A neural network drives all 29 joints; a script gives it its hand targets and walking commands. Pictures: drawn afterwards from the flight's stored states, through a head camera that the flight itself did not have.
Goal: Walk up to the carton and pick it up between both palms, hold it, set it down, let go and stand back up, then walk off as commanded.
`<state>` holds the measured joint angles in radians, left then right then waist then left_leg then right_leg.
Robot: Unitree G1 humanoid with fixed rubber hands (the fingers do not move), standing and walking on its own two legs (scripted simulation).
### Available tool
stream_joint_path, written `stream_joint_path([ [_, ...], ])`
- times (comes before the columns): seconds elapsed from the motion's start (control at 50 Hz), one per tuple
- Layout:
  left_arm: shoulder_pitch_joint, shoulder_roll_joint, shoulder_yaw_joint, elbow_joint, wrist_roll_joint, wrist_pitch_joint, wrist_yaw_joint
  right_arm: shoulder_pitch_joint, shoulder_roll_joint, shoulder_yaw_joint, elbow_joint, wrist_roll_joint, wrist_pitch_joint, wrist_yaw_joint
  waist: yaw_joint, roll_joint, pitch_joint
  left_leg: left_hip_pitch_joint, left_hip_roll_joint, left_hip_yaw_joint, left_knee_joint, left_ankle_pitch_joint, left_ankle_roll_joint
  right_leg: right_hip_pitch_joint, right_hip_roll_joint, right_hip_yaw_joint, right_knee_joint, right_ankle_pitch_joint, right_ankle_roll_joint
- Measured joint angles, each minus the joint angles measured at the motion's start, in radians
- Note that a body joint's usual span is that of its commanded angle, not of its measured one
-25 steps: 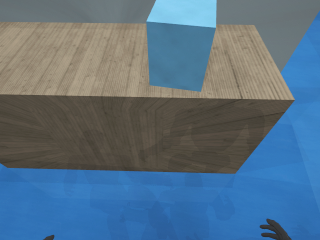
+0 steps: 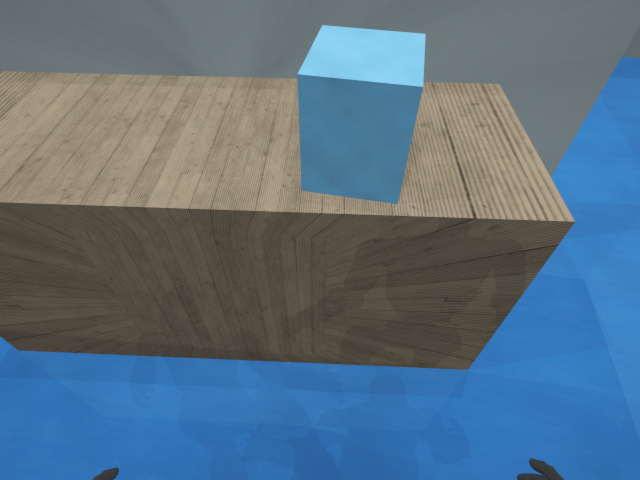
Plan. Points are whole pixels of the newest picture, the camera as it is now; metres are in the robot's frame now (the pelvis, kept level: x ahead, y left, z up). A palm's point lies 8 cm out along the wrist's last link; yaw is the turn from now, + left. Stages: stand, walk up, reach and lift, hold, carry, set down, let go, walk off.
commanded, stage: stand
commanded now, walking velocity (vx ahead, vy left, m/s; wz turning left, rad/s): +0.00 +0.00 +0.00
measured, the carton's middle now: (360, 116) +0.75 -0.08 +0.06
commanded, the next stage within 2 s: none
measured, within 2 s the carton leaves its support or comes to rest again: neither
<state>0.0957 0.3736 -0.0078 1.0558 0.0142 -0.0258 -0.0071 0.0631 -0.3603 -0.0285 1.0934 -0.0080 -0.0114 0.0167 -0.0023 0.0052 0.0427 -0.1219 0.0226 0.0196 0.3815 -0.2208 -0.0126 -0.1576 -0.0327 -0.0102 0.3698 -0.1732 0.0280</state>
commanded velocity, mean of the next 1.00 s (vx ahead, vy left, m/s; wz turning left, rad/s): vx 0.00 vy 0.00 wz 0.00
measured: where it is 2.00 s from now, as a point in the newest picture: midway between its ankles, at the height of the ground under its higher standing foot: outside the picture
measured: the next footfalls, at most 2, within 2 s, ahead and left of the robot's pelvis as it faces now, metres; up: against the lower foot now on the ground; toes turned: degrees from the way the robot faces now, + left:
none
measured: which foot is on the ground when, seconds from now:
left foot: down 0.00-1.00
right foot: down 0.00-1.00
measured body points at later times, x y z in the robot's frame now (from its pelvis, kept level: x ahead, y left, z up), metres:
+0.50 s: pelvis +0.01 +0.00 +0.00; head +0.02 +0.00 +0.45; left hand +0.07 +0.32 -0.13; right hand +0.10 -0.30 -0.13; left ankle -0.01 +0.13 -0.75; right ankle +0.02 -0.14 -0.75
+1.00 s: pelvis +0.01 +0.01 +0.00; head +0.02 +0.00 +0.45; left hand +0.08 +0.32 -0.12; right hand +0.10 -0.31 -0.13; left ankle -0.01 +0.13 -0.75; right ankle +0.02 -0.14 -0.75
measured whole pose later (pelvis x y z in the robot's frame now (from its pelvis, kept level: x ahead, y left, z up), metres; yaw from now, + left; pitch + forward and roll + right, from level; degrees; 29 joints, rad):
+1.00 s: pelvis +0.01 +0.01 +0.00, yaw +0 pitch -1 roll +0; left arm 0.11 0.37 0.00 1.10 0.02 -0.01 0.00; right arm 0.08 -0.37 -0.02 1.13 -0.01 -0.01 0.01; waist 0.01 0.01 0.05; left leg -0.10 0.01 0.02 0.33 -0.20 -0.01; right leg -0.14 -0.05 -0.01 0.33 -0.16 0.04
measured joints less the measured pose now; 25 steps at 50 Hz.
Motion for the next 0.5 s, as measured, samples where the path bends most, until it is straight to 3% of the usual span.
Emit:
stream_joint_path([
  [0.5, 0.031, -0.005, 0.002, 0.058, -0.001, 0.005, 0.001, 0.002, -0.008, 0.007, 0.04, -0.001, -0.003, -0.006, 0.016, 0.005, 0.01, 0.011, -0.01, 0.002, -0.038, 0.013, 0.006, 0.006, -0.011, 0.005, -0.028, 0.007, 0.009],
])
